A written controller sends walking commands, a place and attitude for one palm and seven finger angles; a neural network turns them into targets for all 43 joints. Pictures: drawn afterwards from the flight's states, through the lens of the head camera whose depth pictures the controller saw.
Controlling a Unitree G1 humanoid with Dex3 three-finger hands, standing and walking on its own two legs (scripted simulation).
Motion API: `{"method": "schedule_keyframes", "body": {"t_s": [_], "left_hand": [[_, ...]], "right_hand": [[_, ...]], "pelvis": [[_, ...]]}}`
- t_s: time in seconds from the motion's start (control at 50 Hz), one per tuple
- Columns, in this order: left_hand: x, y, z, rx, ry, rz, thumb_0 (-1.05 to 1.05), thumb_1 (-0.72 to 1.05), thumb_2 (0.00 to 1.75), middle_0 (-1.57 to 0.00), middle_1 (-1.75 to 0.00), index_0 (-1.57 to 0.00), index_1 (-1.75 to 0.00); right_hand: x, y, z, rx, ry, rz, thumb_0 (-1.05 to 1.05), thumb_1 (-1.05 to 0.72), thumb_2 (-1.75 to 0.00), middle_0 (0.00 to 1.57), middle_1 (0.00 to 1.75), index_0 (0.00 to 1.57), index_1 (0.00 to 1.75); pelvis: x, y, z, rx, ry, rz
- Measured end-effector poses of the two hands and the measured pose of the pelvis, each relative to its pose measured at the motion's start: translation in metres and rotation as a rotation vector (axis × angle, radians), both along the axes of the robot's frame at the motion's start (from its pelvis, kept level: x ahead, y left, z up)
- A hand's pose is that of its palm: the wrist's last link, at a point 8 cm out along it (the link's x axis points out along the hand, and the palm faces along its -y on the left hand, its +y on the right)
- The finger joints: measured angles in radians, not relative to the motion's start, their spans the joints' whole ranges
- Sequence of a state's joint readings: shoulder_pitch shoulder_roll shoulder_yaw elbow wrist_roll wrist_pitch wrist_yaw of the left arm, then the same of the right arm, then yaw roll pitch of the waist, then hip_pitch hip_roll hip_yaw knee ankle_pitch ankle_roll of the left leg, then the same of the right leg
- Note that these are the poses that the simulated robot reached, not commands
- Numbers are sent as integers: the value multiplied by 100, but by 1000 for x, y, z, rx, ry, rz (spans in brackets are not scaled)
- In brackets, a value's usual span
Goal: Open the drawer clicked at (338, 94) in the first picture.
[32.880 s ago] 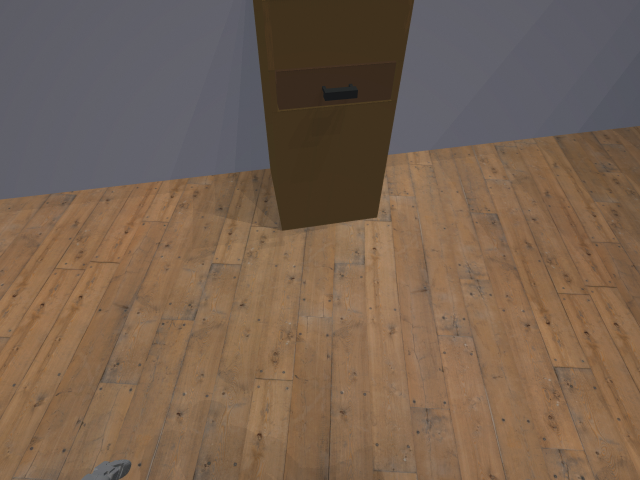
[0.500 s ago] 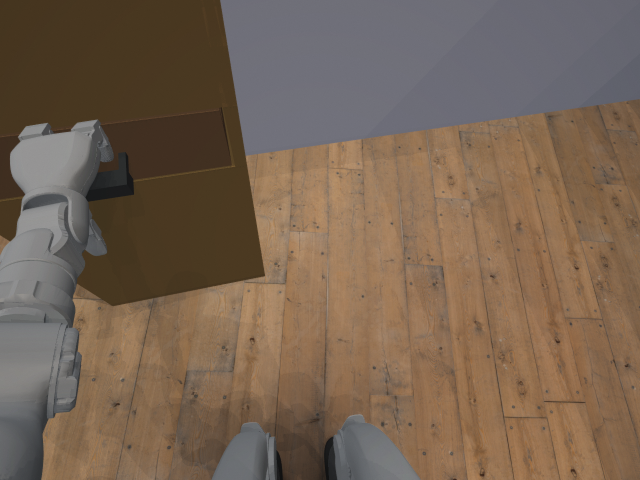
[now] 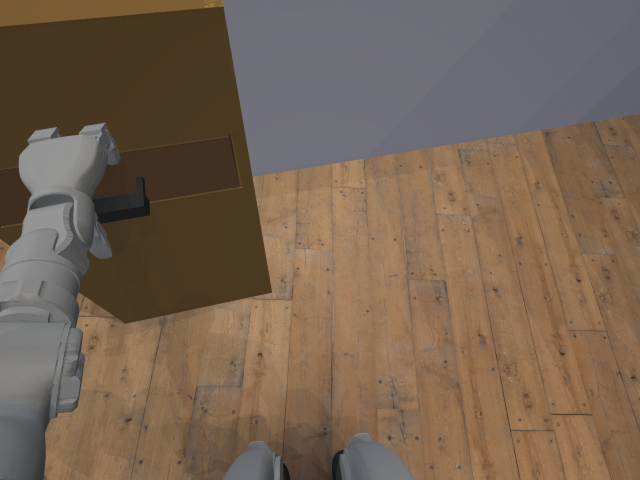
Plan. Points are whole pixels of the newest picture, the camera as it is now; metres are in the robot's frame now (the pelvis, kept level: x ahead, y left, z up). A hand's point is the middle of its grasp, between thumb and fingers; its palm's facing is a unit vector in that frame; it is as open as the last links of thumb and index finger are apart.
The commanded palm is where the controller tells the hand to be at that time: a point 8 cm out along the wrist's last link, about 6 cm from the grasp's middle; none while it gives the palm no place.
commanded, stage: lift the hand off the handle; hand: left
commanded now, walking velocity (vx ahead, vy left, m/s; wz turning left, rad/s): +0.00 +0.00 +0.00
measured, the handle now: (110, 198) +0.54 +0.28 -0.07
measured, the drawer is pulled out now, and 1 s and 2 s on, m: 0.00 0.00 0.00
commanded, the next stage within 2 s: draw the hand back to the body in 0.80 s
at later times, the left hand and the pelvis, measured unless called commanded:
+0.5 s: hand (74, 174) +0.49 +0.27 +0.05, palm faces -0.07 -0.02 -1.00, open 13.2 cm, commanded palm +0.49 +0.26 +0.11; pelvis +0.00 +0.00 +0.02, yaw +0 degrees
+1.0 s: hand (67, 165) +0.49 +0.27 +0.07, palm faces -0.06 -0.03 -1.00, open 13.3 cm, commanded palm +0.47 +0.27 +0.14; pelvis +0.01 +0.00 +0.02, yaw +0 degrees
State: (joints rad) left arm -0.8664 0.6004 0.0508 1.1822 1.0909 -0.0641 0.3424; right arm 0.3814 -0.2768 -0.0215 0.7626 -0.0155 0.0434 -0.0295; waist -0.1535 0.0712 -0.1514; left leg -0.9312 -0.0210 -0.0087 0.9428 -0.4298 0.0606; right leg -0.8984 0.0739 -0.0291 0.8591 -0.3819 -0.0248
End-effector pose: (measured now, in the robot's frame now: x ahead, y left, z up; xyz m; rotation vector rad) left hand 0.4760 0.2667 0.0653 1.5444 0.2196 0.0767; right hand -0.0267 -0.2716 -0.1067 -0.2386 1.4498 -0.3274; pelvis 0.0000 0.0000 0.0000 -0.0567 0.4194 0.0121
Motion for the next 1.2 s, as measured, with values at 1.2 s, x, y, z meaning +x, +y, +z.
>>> {"method": "schedule_keyframes", "body": {"t_s": [1.2], "left_hand": [[-35, 7, 86, 12, -95, 10, 0, -48, 30, -33, -120, -34, -121]], "right_hand": [[66, 2, 16, 65, -175, -17, 1, -90, -89, 20, 30, 20, 30]], "pelvis": [[23, 0, 34, 24, -143, -30]]}}
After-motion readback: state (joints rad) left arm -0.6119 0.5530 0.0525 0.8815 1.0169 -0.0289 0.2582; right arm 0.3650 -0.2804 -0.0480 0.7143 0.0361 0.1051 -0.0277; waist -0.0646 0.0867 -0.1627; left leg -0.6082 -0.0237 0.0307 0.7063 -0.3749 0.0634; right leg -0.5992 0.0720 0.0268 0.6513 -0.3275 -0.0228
